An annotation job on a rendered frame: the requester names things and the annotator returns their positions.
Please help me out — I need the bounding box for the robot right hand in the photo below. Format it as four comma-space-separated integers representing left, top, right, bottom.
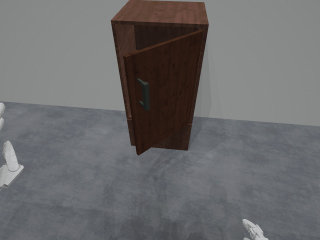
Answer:
242, 219, 268, 240

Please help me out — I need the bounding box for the handle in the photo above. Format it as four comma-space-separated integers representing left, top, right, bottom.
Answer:
137, 78, 150, 111

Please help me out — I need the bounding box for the robot left hand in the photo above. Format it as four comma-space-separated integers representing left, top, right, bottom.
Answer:
0, 102, 24, 191

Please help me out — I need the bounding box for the cupboard door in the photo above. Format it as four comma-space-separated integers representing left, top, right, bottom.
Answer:
123, 30, 204, 156

